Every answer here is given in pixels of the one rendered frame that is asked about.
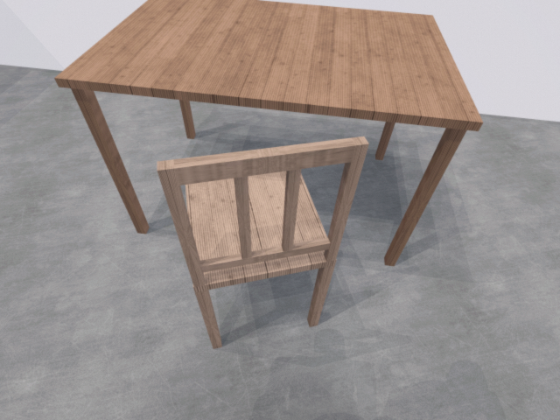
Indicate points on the chair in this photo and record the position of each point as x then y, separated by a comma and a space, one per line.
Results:
250, 216

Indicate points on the table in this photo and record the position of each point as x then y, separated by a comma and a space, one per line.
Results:
376, 65

